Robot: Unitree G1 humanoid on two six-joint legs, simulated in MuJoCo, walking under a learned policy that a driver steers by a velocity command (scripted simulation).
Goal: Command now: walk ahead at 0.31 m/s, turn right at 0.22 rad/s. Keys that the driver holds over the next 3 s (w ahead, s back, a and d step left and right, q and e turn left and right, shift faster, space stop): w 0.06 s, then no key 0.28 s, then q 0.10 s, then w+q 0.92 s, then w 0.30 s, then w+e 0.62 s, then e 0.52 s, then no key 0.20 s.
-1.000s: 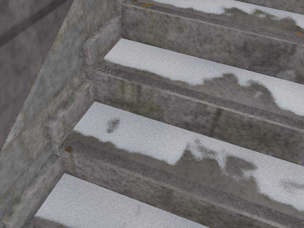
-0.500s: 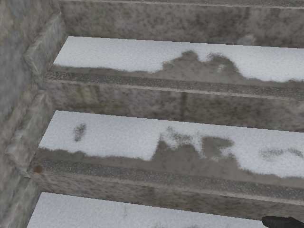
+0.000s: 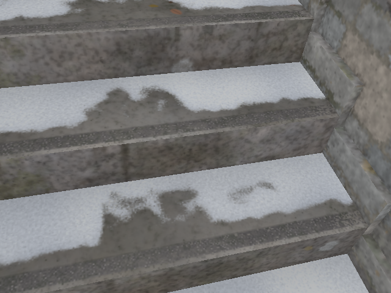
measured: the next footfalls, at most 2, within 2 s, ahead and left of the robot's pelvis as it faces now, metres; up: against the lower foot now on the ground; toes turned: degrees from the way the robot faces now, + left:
right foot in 0.34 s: +0.11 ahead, -0.26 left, +0.00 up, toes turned -8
left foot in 0.68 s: +0.33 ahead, -0.06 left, +0.17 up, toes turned +3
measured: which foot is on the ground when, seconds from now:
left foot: down 0.00-0.34, up 0.36-0.66, down 0.68-1.00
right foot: up 0.00-0.32, down 0.34-0.70, up 0.72-1.00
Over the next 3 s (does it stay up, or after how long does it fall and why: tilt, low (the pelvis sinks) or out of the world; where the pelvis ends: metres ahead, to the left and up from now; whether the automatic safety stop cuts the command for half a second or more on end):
stays up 1.18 0.24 0.66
